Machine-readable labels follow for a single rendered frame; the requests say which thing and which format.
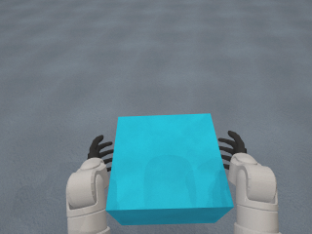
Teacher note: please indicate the robot right forearm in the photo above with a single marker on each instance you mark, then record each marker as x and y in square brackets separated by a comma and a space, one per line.
[256, 196]

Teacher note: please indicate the robot right hand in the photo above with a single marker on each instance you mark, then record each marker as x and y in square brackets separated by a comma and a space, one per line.
[238, 147]

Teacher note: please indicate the robot left forearm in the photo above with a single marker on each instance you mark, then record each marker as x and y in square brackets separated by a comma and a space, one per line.
[85, 199]

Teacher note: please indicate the robot left hand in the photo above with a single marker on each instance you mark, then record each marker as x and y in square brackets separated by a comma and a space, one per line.
[95, 148]

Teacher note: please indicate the carton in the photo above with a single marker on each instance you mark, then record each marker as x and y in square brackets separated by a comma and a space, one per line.
[167, 169]

